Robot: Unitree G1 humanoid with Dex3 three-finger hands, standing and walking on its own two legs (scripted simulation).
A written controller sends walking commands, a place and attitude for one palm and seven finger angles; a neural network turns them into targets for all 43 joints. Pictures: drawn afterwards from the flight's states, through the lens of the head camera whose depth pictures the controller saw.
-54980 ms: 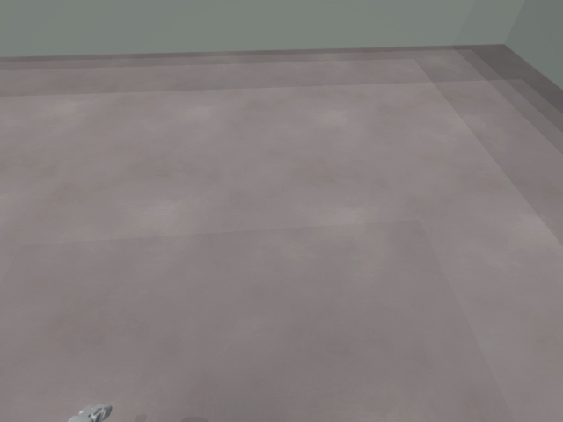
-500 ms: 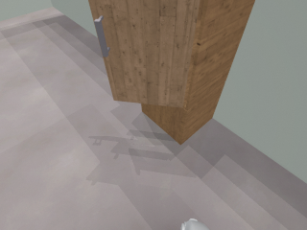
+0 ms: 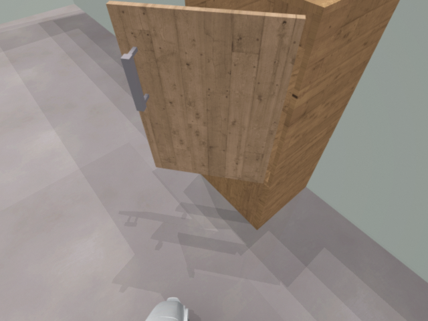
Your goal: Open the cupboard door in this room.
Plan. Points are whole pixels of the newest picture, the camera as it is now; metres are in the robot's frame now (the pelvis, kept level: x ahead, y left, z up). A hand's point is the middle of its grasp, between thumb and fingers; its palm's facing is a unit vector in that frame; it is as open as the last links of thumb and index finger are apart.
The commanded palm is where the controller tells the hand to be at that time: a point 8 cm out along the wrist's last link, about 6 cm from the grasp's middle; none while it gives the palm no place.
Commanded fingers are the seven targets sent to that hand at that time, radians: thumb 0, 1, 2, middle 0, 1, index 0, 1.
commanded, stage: come to a stop and stand still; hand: left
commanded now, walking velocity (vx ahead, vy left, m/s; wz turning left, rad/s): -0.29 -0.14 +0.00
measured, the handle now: (137, 80) +0.64 +0.26 +0.08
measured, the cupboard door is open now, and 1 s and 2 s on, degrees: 39 39 39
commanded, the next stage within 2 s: look again from close up in 0.92 s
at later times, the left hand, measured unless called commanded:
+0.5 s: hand out of the picture +0.10 +0.23 -0.18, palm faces -0.03 -0.96 -0.27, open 7.4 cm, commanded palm none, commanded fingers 0.00 0.90 0.90 -0.20 -0.30 -0.20 -0.30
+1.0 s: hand out of the picture +0.04 +0.15 -0.18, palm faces -0.02 -0.98 -0.18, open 7.3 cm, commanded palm none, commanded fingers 0.00 0.90 0.90 -0.20 -0.30 -0.20 -0.30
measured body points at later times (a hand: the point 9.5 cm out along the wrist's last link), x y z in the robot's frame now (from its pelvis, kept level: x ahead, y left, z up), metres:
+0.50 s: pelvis +0.02 +0.02 -0.01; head +0.05 +0.02 +0.43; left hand +0.10 +0.28 -0.16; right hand +0.07 -0.22 -0.17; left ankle +0.12 +0.15 -0.75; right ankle -0.02 -0.10 -0.73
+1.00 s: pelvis +0.03 -0.01 +0.00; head +0.04 -0.02 +0.45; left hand +0.04 +0.21 -0.17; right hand +0.00 -0.22 -0.17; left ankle +0.04 +0.12 -0.75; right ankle -0.02 -0.11 -0.75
